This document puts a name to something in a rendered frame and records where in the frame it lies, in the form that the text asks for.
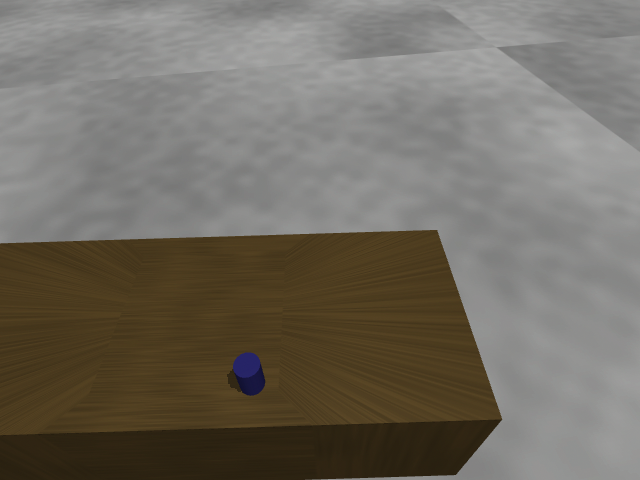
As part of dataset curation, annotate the can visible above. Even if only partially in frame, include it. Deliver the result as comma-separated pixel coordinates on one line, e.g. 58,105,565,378
233,352,265,396

